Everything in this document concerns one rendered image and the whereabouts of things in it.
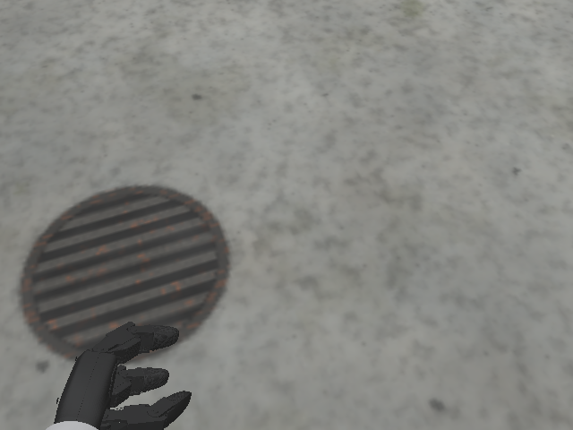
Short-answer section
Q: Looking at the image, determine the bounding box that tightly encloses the robot left hand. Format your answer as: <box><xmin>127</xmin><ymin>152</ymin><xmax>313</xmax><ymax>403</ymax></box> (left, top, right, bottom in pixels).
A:
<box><xmin>54</xmin><ymin>322</ymin><xmax>192</xmax><ymax>430</ymax></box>

